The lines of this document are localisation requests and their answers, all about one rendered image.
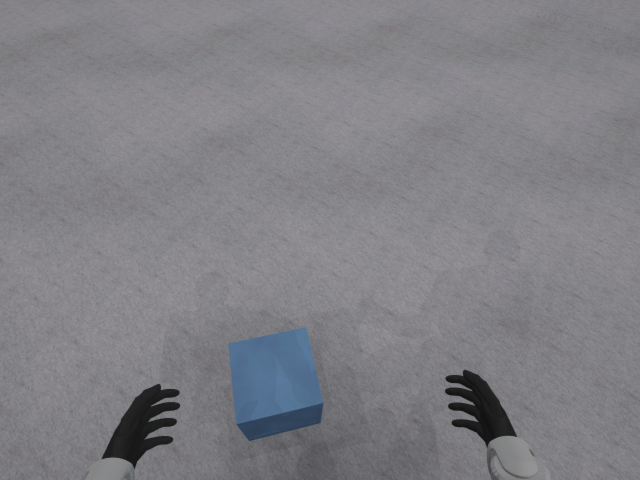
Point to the right robot hand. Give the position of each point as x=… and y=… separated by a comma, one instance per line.
x=493, y=421

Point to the carton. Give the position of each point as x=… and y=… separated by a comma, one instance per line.
x=275, y=384

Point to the robot right forearm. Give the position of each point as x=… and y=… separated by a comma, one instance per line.
x=512, y=458

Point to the left robot hand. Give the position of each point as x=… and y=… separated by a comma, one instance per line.
x=128, y=441

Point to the robot left forearm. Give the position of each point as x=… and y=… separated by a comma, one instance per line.
x=110, y=469

